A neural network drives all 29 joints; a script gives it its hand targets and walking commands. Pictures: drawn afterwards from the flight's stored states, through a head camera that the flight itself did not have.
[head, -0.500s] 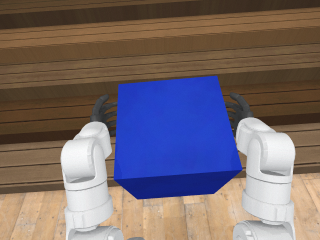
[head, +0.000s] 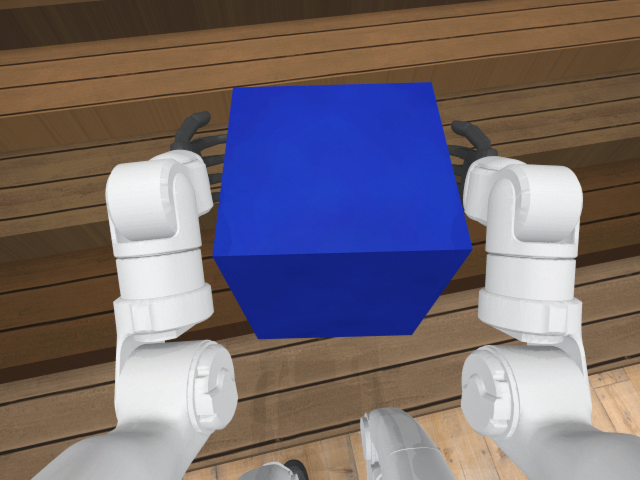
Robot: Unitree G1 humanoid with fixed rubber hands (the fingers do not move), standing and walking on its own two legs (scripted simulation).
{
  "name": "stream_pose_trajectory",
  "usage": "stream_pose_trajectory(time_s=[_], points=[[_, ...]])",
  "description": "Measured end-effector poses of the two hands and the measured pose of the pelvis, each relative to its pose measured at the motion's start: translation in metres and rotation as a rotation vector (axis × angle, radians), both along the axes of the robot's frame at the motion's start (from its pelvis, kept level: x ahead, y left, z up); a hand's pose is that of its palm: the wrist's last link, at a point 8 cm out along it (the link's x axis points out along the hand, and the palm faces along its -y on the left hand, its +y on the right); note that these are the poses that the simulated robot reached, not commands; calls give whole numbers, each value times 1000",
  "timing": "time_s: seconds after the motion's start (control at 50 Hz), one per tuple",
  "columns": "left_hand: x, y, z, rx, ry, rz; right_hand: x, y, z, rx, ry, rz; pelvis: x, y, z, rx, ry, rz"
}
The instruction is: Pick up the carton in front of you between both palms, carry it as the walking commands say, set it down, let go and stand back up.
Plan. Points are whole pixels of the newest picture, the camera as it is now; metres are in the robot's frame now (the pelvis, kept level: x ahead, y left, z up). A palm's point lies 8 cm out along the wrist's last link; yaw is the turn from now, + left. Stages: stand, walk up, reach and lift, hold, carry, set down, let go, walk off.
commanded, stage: carry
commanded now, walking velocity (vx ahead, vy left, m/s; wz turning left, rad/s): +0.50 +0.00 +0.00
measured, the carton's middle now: (333, 227) +0.39 -0.02 +0.05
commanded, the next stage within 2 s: none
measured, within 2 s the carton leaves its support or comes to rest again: neither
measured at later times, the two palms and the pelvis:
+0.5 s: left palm out of the picture +0.71 +0.17 +0.24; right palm out of the picture +0.76 -0.12 +0.24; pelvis +0.36 -0.05 +0.11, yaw +3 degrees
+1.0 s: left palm out of the picture +1.08 +0.18 +0.42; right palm out of the picture +1.09 -0.12 +0.42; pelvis +0.68 +0.01 +0.23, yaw +12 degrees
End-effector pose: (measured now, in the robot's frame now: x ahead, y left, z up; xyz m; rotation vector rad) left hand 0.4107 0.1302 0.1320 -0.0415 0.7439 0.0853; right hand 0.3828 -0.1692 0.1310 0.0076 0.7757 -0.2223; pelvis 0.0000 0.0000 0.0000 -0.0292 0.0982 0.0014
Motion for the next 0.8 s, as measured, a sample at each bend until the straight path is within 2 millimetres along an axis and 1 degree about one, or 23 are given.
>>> stream_pose_trajectory(time_s=[0.08, 0.14, 0.18, 0.24, 0.28, 0.3, 0.34, 0.36, 0.42, 0.46, 0.5, 0.58, 0.64, 0.68, 0.74, 0.78, 0.8], points=[[52, -3, 6, -39, -71, 22, 51, -3, 8, 17, -76, -28, 51, -2, 4, -5, 9, 7], [92, -7, 14, -53, -128, 32, 94, -7, 18, 18, -135, -31, 97, -7, 4, -6, 6, 19], [122, -9, 19, -53, -151, 38, 127, -10, 24, 19, -157, -25, 131, -12, 4, -12, 4, 27], [170, -10, 22, -33, -142, 55, 184, -12, 27, 24, -146, 2, 186, -23, 7, -10, 8, 24], [197, -4, 26, 6, -114, 88, 226, -5, 27, 53, -118, 58, 222, -31, 15, -20, -9, 22], [208, 1, 29, 27, -101, 108, 245, 1, 28, 64, -104, 91, 235, -34, 22, -24, -12, 21], [226, 12, 36, 41, -72, 147, 277, 13, 35, 65, -75, 139, 259, -39, 38, -23, -21, 21], [233, 15, 40, 19, -60, 154, 290, 19, 41, 68, -62, 158, 271, -42, 48, -21, -24, 22], [256, 28, 62, 2, -44, 204, 327, 34, 65, 62, -45, 196, 308, -48, 80, -3, -25, 37], [276, 34, 84, -3, -59, 229, 353, 41, 86, 62, -60, 215, 333, -50, 97, 19, -26, 48], [301, 39, 110, 6, -93, 241, 380, 46, 109, 70, -94, 230, 359, -48, 110, 39, -25, 54], [361, 44, 165, 54, -178, 219, 436, 50, 152, 87, -181, 234, 416, -37, 122, 60, -33, 46], [413, 41, 196, 72, -195, 178, 476, 46, 177, 76, -201, 212, 465, -26, 127, 81, -36, 52], [451, 37, 209, 78, -185, 139, 504, 40, 189, 59, -191, 188, 499, -17, 129, 88, -28, 64], [508, 27, 219, 77, -120, 68, 541, 29, 201, 34, -123, 135, 547, 1, 144, 88, -27, 86], [542, 19, 223, 66, -72, 24, 560, 21, 207, 7, -72, 100, 567, 9, 159, 91, -34, 103], [555, 16, 224, 56, -46, 14, 568, 18, 209, -1, -45, 91, 576, 11, 168, 92, -36, 113]])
